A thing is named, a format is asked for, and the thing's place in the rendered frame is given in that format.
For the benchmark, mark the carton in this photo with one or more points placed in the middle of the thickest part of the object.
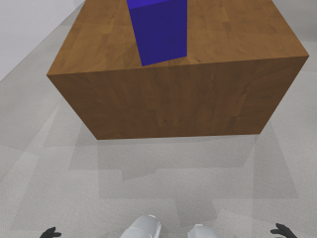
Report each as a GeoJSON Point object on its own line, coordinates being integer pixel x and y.
{"type": "Point", "coordinates": [160, 28]}

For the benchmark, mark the robot left hand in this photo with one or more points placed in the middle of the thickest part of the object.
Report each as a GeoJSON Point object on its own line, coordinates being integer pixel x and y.
{"type": "Point", "coordinates": [50, 233]}

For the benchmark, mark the left robot thigh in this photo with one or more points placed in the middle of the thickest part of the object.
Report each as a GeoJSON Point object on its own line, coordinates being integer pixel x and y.
{"type": "Point", "coordinates": [144, 227]}

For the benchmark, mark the right robot thigh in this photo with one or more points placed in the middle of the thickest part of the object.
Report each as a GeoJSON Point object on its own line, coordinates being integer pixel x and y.
{"type": "Point", "coordinates": [202, 232]}

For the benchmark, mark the robot thigh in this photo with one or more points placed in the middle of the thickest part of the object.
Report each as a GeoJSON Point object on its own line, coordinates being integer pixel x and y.
{"type": "Point", "coordinates": [144, 227]}
{"type": "Point", "coordinates": [202, 232]}

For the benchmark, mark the robot right hand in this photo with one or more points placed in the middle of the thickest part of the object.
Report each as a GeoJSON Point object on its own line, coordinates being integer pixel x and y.
{"type": "Point", "coordinates": [282, 230]}

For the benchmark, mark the pedestal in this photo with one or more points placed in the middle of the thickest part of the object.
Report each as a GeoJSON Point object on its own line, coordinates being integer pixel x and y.
{"type": "Point", "coordinates": [241, 58]}

